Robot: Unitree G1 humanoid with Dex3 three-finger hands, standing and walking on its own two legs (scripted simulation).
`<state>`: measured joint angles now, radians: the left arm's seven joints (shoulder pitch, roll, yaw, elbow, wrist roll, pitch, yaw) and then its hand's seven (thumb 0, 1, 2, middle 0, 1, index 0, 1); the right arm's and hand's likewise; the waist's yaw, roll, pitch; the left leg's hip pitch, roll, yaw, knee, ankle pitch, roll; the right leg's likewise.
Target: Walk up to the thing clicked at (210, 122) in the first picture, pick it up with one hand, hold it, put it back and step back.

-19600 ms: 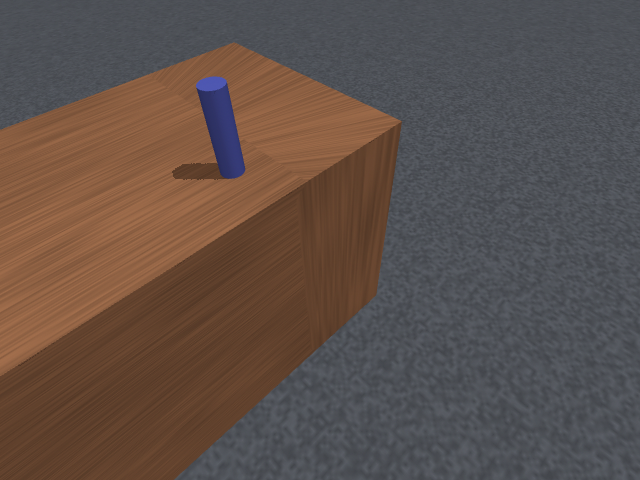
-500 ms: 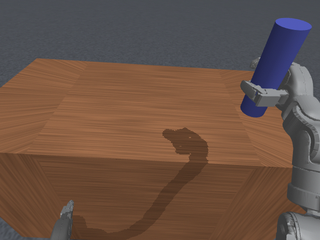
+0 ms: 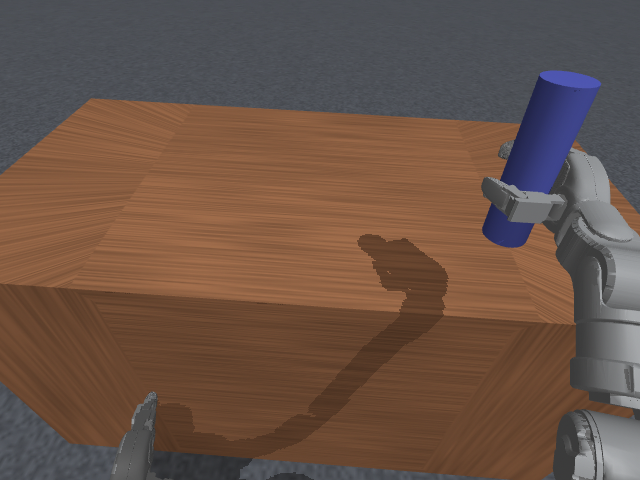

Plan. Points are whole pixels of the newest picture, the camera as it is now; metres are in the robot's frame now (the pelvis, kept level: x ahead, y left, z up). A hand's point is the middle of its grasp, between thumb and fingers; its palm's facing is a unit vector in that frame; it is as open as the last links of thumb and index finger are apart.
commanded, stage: crouch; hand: right
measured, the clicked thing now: (532, 167) +0.39 -0.19 +0.25
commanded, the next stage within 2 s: lower in 1.06 s
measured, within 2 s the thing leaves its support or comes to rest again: neither
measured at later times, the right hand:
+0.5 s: hand (499, 192) +0.45 -0.21 +0.17, palm faces +0.22 +0.98 -0.01, open 7.6 cm
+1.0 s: hand (494, 194) +0.48 -0.22 +0.14, palm faces +0.22 +0.98 -0.01, open 7.6 cm
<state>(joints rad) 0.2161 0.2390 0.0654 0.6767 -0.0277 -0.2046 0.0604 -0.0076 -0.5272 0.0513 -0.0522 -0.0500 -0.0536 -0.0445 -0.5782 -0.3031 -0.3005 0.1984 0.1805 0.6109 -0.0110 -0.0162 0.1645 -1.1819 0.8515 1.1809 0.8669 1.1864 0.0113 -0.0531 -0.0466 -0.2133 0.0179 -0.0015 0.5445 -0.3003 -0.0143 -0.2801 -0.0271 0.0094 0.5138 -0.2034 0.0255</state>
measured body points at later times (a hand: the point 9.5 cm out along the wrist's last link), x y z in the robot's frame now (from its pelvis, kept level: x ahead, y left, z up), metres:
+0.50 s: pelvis +0.01 +0.00 +0.00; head +0.02 +0.00 +0.45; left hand +0.16 +0.26 -0.08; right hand +0.43 -0.26 +0.17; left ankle +0.00 +0.13 -0.73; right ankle +0.05 -0.14 -0.73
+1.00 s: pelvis +0.01 -0.01 -0.01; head +0.05 -0.01 +0.44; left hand +0.15 +0.25 -0.08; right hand +0.46 -0.27 +0.15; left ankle +0.00 +0.13 -0.73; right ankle +0.05 -0.14 -0.73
